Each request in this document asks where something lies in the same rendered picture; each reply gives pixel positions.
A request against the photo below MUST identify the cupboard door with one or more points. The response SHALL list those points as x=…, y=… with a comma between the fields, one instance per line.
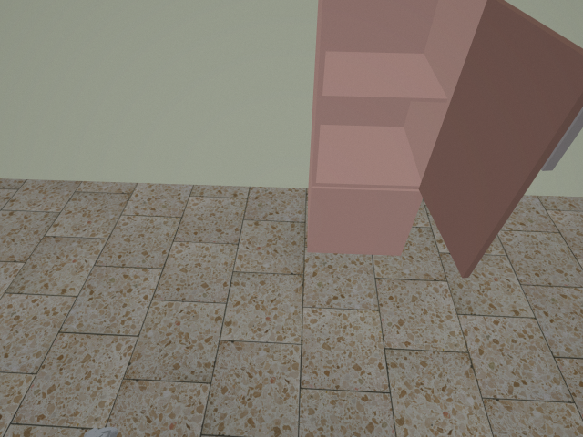
x=520, y=89

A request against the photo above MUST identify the handle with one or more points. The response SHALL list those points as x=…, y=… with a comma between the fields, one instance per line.
x=564, y=143

